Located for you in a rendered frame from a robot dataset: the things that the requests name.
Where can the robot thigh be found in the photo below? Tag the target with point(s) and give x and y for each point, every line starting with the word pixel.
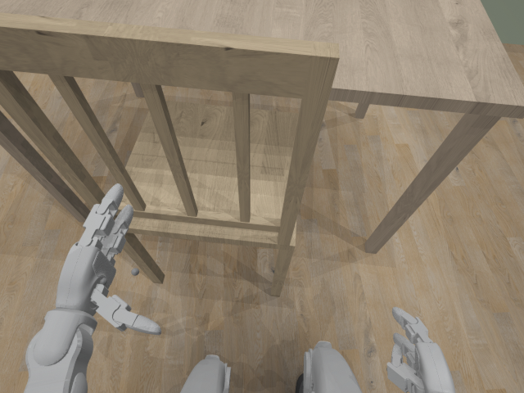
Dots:
pixel 208 376
pixel 326 371

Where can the robot right hand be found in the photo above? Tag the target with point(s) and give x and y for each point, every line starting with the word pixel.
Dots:
pixel 426 370

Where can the robot left thigh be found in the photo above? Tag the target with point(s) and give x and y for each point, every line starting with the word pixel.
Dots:
pixel 208 376

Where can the chair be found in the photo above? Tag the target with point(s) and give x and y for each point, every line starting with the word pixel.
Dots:
pixel 201 172

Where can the table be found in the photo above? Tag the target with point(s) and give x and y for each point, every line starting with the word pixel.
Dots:
pixel 439 55

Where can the left robot forearm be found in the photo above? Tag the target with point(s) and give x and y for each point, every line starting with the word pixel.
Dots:
pixel 57 357

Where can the robot right thigh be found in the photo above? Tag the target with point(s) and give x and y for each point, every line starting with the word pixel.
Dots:
pixel 326 371

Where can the robot left hand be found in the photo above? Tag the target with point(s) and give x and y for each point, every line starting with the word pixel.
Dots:
pixel 92 258

